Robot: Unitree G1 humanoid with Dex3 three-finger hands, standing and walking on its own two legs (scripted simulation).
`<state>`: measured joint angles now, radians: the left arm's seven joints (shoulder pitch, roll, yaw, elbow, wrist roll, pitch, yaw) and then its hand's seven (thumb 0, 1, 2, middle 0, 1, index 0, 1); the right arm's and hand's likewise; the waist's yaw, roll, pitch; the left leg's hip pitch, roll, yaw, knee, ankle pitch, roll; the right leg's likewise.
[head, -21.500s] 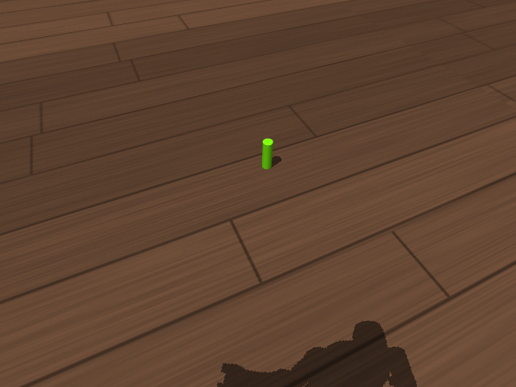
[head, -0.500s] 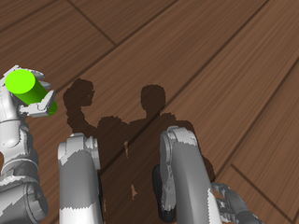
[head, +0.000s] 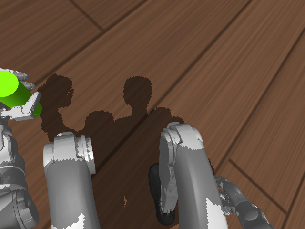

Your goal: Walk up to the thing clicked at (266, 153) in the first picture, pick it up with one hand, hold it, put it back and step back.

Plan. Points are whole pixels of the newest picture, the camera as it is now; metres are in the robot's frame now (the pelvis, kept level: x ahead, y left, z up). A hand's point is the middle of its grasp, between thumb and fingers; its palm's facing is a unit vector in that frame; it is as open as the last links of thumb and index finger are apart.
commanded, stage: lower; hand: left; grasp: from the side
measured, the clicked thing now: (19, 98) +0.41 +0.28 -0.10
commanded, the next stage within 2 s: loosen in 1.36 s
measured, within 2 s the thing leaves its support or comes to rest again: rests again in 1.20 s
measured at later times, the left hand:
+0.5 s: hand (31, 103) +0.42 +0.27 -0.15, palm faces +0.26 -0.96 +0.00, open 7.3 cm
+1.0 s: hand (36, 104) +0.42 +0.27 -0.18, palm faces +0.27 -0.96 +0.00, open 7.3 cm
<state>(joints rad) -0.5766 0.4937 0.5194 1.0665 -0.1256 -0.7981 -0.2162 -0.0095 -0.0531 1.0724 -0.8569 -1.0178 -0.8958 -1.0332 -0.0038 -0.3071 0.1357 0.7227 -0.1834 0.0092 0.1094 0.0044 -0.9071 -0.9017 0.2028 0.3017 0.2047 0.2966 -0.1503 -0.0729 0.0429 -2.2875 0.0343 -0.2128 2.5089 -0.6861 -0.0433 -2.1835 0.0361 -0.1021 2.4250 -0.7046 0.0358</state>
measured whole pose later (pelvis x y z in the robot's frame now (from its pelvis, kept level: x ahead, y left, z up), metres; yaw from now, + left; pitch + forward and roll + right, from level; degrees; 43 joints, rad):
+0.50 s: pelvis +0.00 +0.01 -0.02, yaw -3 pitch +20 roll -12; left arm -0.58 0.62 0.56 1.22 -0.12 -0.92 -0.18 -0.01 -0.06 1.08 -0.86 -1.01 -0.90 -1.02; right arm -0.07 -0.34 0.28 0.67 -0.25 0.02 0.13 0.00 -0.92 -0.90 0.20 0.30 0.21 0.30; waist -0.21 -0.16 0.17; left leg -2.27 0.03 -0.29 2.60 -0.70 -0.04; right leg -2.14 0.06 -0.16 2.46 -0.69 0.06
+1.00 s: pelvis -0.01 +0.02 -0.02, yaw -6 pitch +15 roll -15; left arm -0.60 0.73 0.55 1.33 -0.11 -1.01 -0.10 -0.01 -0.06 1.08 -0.87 -1.00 -0.91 -1.02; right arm -0.15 -0.36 0.41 0.62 -0.32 0.02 0.14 0.00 -0.91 -0.90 0.21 0.30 0.21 0.30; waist -0.23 -0.22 0.26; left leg -2.25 0.02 -0.36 2.64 -0.70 -0.03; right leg -2.09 0.08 -0.20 2.45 -0.67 0.07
